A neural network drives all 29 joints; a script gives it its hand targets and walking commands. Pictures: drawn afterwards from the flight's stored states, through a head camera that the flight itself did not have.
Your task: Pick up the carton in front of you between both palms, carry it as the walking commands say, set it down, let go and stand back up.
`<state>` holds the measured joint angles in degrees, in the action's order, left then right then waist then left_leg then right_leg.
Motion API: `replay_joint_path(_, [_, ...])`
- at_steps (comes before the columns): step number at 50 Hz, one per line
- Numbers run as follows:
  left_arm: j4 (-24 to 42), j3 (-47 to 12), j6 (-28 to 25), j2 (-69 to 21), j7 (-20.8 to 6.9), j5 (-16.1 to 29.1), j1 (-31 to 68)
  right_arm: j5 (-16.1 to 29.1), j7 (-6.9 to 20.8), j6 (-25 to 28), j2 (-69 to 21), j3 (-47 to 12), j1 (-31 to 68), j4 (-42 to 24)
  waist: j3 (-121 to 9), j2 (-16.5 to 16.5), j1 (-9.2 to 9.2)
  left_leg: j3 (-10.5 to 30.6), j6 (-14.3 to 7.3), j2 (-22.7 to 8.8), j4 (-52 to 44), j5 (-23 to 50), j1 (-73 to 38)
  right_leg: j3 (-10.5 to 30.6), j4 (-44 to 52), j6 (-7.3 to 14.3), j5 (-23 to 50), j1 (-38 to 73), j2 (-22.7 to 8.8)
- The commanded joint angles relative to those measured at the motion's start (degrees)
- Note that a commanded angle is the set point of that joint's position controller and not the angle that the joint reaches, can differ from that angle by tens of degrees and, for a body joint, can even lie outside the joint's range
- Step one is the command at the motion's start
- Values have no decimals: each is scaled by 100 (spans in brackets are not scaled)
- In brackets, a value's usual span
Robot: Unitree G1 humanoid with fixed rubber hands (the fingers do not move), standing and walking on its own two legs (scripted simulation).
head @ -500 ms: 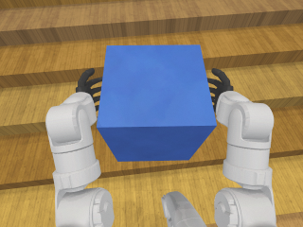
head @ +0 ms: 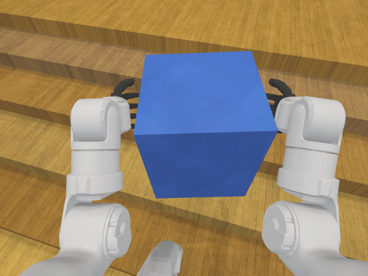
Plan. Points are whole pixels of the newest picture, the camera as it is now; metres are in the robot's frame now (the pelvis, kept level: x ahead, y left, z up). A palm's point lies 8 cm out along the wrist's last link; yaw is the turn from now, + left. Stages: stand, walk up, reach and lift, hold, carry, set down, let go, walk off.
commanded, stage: carry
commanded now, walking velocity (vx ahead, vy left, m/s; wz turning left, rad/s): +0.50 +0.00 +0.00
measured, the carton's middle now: (199, 131) +0.41 +0.05 +0.09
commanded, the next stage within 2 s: none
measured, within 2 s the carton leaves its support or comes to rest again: neither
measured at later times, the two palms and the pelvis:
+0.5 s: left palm out of the picture +0.70 +0.17 +0.26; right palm (300, 13) +0.65 -0.13 +0.25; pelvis +0.30 +0.07 +0.10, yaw -4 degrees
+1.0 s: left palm out of the picture +0.93 +0.15 +0.36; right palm out of the picture +0.96 -0.15 +0.35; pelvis +0.56 -0.03 +0.21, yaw +0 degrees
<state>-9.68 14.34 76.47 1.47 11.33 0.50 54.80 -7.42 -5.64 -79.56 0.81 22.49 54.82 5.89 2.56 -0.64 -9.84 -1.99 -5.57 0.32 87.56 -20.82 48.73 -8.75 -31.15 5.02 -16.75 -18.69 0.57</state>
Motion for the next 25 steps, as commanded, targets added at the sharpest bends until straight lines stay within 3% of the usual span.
replay_joint_path(1, [849,-3039,23,-6646,-1800,2792,4823,1581,700,222,-5083,-2961,3507,138,-3190,-649,215,117,-56,-393,1045,-457,2073,2808,816,1320,2454,3843,-1953])
replay_joint_path(2, [697,-3022,41,-6570,-1810,2666,4663,1605,722,203,-5136,-3047,3538,216,-3053,-559,130,181,-55,-476,1562,-788,2864,2908,820,1353,2356,4252,-2064])
replay_joint_path(4, [507,-3032,60,-6496,-1852,2523,4537,1686,761,188,-5218,-3201,3617,346,-2607,-229,208,155,-28,-635,1388,-1142,3389,2597,1069,1142,1737,4129,-1895])
replay_joint_path(5, [431,-3024,58,-6450,-1874,2479,4524,1763,781,173,-5309,-3296,3655,393,-2312,-257,244,15,17,-711,1147,-1090,3450,2399,1309,1039,1511,3913,-1801])
replay_joint_path(6, [393,-3016,55,-6498,-1894,2439,4484,1862,800,169,-5400,-3388,3671,450,-2120,-115,448,-154,89,-831,-190,-846,2449,1777,1661,835,1402,3030,-1471])
replay_joint_path(7, [327,-2968,58,-6466,-1904,2396,4395,1979,817,164,-5531,-3478,3721,490,-1992,-325,509,-497,91,-744,-1396,-514,1095,1207,2144,679,1654,2094,-1208])
replay_joint_path(8, [291,-2930,62,-6425,-1907,2334,4372,2106,839,168,-5695,-3580,3676,532,-2071,-674,668,-967,6,-486,-2342,115,-571,518,2179,554,3081,1068,-989])
replay_joint_path(9, [186,-2856,81,-6400,-1907,2254,4168,2225,865,182,-5841,-3595,3653,565,-2377,-1220,918,-1347,-87,-1,-2483,607,-1562,167,1712,518,5781,967,-990])
replay_joint_path(10, [170,-2803,75,-6386,-1902,2181,4032,2393,894,211,-6041,-3682,3640,558,-2866,-1584,1283,-1546,-166,288,-2709,794,-2199,-77,755,396,7706,1303,-1033])
replay_joint_path(11, [212,-2774,54,-6371,-1895,2083,4009,2580,932,260,-6264,-3822,3756,428,-3380,-1501,1799,-1616,-120,532,-3686,1223,-3071,-298,-642,132,8283,1619,-976])
replay_joint_path(12, [288,-2716,15,-6295,-1873,1984,3992,2770,991,321,-6392,-3917,3913,201,-3830,-853,2162,-1099,14,610,-5171,1801,-4429,-144,-2346,-103,6717,1228,-616])
replay_joint_path(13, [277,-2644,-26,-6422,-1837,1824,3862,2908,1032,409,-6392,-4031,4133,13,-4740,1421,1746,2690,-1223,-1701,-5687,3960,-6581,454,-5038,-661,914,-1040,345])
replay_joint_path(14, [320,-2520,-42,-6062,-1775,1599,3531,3181,1084,471,-6711,-4157,3988,-39,-5268,1703,1689,4302,-1812,-1945,-6211,3776,-6377,1509,-6957,-538,-93,-1383,750])
replay_joint_path(15, [498,-2520,-79,-6107,-1717,1514,3694,3392,1136,540,-6809,-4246,4405,-559,-4934,1024,1559,3725,-1639,-1799,-5888,2985,-6206,1831,-7381,-344,118,-1949,481])
replay_joint_path(16, [676,-2487,-89,-6059,-1669,1447,3758,3554,1165,589,-6964,-4404,4754,-942,-4448,635,1513,3463,-1388,-1736,-5823,2361,-5969,1557,-7272,-226,155,-2408,222])
replay_joint_path(17, [866,-2523,-106,-6006,-1609,1400,3842,3711,1193,618,-7076,-4506,5012,-1309,-3763,329,1349,2929,-1073,-1554,-5895,1865,-5428,1449,-6887,-64,276,-2595,-17])
replay_joint_path(18, [1006,-2577,-119,-5911,-1557,1390,3834,3789,1206,634,-7071,-4577,5139,-1473,-3782,566,1327,2827,-1090,-1668,-6017,1672,-5325,1500,-7012,-9,228,-2716,-80])
replay_joint_path(19, [1142,-2674,-114,-5834,-1517,1353,3825,3798,1197,630,-7053,-4592,5055,-1517,-3760,598,1409,2643,-1032,-1681,-6115,1360,-5487,1399,-6936,46,-20,-2948,-149])
replay_joint_path(21, [1235,-2796,-110,-5734,-1492,1329,3647,3717,1157,603,-6878,-4638,4706,-1546,-3649,301,1468,2425,-1034,-1758,-6197,1210,-5632,1268,-6274,72,-579,-3346,-268])
replay_joint_path(23, [1179,-2879,-99,-5608,-1494,1283,3414,3627,1131,541,-6685,-4663,4545,-1557,-3568,119,1490,2035,-1088,-1821,-6246,2017,-5775,957,-5734,78,-727,-3590,-309])
replay_joint_path(24, [1145,-2946,-74,-5568,-1500,1282,3341,3538,1124,496,-6560,-4641,4456,-1499,-3534,452,1581,1974,-1215,-1970,-6352,2436,-5950,789,-6227,107,-818,-3967,-302])
replay_joint_path(25, [1032,-2993,-26,-5529,-1509,1282,3308,3438,1123,449,-6415,-4603,4298,-1316,-3503,576,1667,2131,-1326,-2122,-6402,2458,-6314,896,-6916,123,-1033,-4628,-389])
